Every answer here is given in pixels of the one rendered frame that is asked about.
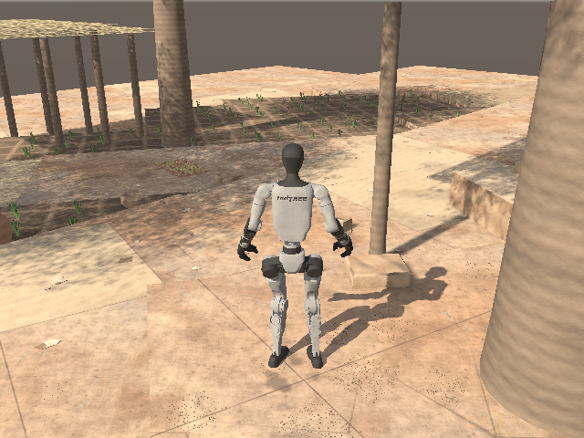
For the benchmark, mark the right robot hand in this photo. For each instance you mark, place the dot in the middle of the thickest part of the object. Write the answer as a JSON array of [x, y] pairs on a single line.
[[348, 248]]

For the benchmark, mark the robot head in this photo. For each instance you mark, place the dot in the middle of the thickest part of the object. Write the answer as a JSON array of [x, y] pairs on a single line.
[[292, 157]]

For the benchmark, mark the left robot forearm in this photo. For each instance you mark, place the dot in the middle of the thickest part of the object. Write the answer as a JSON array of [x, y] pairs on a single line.
[[247, 236]]

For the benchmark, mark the left robot upper arm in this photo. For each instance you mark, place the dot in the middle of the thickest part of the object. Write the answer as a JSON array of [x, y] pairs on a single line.
[[263, 192]]

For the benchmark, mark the robot right foot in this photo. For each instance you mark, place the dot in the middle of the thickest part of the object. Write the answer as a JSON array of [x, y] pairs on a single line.
[[316, 361]]

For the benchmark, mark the right robot upper arm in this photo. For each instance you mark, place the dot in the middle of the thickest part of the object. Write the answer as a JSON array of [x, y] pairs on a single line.
[[321, 193]]

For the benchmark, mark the left robot hand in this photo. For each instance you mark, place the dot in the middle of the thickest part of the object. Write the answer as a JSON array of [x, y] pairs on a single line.
[[241, 251]]

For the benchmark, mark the right robot forearm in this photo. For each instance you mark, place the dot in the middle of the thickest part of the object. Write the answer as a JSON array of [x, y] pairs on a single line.
[[340, 235]]

